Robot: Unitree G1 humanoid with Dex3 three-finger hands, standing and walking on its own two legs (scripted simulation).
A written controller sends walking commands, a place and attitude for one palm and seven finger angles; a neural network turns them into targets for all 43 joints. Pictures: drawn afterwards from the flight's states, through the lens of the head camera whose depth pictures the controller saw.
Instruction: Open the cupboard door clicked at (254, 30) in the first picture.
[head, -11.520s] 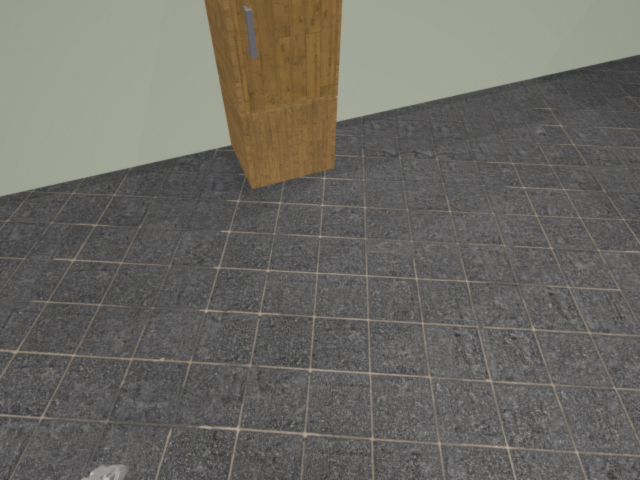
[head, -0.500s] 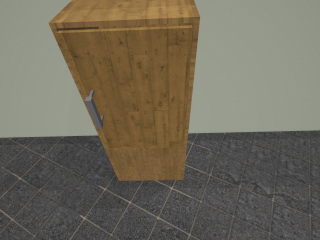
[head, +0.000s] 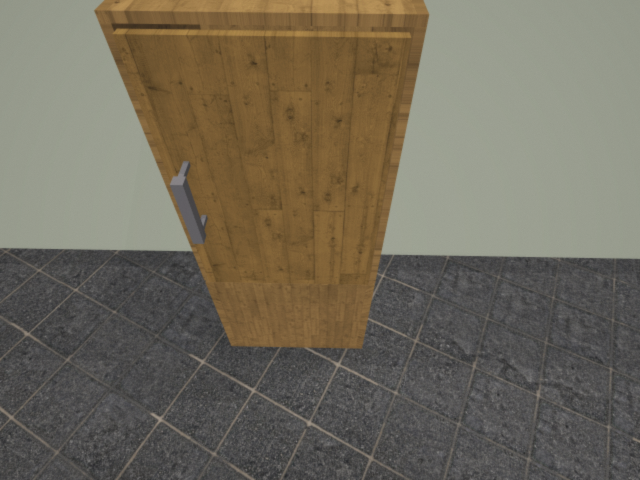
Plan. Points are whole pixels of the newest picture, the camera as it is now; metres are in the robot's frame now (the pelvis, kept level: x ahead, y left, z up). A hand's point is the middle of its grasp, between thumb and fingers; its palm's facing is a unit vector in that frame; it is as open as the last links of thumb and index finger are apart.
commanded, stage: shuffle to correct the standing spot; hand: left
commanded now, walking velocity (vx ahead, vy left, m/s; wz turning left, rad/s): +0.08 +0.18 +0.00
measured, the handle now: (192, 204) +0.56 +0.28 -0.03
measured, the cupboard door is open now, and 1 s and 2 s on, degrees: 0 0 0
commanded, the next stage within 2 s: come to a stop and stand still in 0.12 s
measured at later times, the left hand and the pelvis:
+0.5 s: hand out of the picture +0.10 +0.22 -0.16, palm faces +0.05 -0.97 -0.22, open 7.4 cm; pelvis +0.04 +0.04 +0.00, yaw +1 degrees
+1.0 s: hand out of the picture +0.06 +0.21 -0.17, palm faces +0.01 -0.97 -0.23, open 7.3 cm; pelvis +0.03 +0.03 +0.00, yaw +1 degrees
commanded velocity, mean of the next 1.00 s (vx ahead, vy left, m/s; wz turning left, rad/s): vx -0.01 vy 0.01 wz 0.00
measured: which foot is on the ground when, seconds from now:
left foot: down 0.00-1.00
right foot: down 0.00-0.24, up 0.26-0.50, down 0.52-1.00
